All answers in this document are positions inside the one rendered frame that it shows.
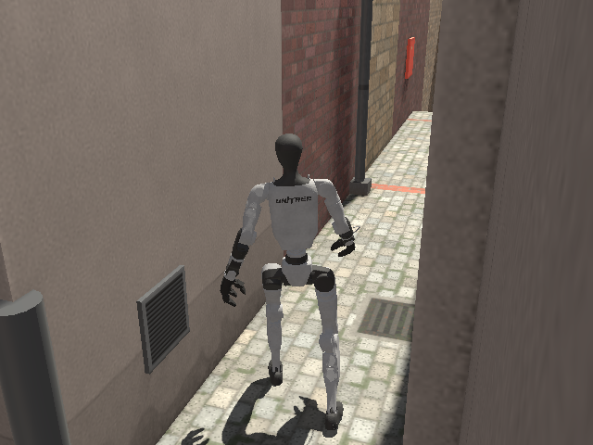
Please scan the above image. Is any right robot forearm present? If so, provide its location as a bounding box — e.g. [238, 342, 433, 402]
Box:
[339, 217, 355, 246]

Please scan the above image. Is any robot head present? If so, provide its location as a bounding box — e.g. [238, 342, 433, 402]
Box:
[273, 133, 310, 186]

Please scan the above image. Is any robot right hand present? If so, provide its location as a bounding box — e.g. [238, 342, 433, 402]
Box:
[331, 239, 355, 257]

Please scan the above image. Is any robot right upper arm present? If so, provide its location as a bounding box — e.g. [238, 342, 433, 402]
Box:
[313, 179, 350, 235]

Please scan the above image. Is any robot left hand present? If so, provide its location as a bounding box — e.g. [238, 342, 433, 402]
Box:
[220, 276, 246, 307]

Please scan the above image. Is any robot torso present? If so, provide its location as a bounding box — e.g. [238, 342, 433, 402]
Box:
[267, 174, 318, 286]

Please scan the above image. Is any left robot forearm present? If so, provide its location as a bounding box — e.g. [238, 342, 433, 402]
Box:
[224, 228, 249, 281]

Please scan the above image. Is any robot left upper arm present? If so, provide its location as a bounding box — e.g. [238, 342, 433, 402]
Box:
[238, 183, 269, 246]

